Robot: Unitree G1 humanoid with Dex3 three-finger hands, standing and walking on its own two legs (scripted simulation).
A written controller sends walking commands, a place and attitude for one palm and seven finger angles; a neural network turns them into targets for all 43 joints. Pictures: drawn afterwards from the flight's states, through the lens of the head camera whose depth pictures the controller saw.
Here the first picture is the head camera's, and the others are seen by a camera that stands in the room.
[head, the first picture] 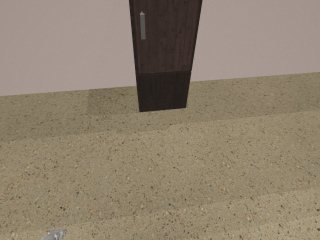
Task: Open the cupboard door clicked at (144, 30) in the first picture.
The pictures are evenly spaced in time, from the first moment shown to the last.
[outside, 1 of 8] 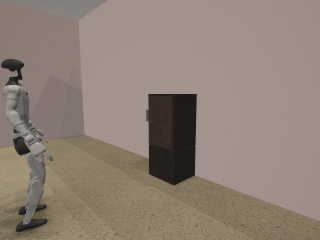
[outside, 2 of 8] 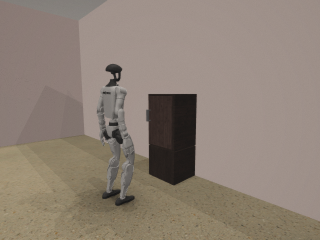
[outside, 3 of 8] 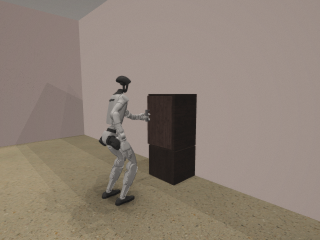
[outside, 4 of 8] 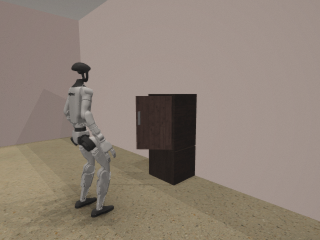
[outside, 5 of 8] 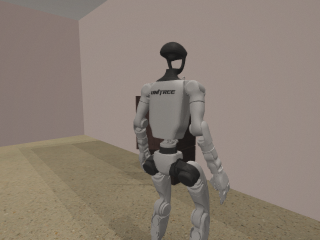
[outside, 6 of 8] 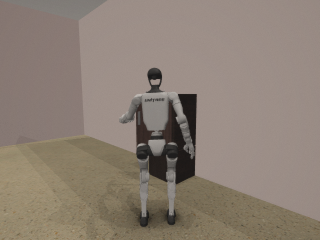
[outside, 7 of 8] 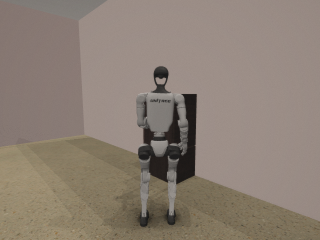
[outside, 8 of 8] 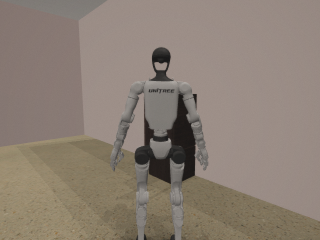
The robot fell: no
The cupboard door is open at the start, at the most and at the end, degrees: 0 94 94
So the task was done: yes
